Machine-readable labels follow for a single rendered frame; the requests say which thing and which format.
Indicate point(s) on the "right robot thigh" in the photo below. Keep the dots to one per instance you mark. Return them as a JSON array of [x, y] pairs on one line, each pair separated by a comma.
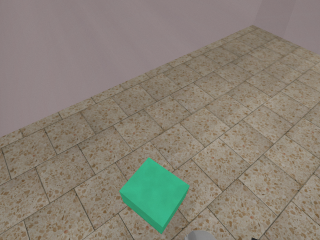
[[199, 235]]

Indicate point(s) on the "carton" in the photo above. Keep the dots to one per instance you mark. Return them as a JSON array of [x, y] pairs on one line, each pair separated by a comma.
[[154, 194]]

